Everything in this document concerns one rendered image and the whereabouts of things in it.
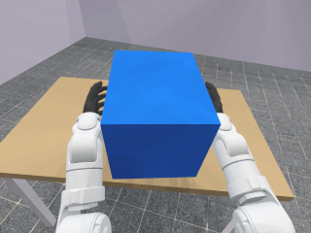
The right robot upper arm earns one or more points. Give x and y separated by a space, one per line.
264 217

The table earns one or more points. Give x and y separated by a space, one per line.
36 150

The left robot forearm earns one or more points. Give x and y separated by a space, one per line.
84 163

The robot left hand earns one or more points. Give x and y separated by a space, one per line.
91 104

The right robot forearm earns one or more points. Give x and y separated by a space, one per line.
244 181

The carton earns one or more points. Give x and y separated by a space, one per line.
158 119

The robot right hand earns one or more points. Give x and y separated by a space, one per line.
215 98

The left robot upper arm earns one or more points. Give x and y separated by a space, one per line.
85 223

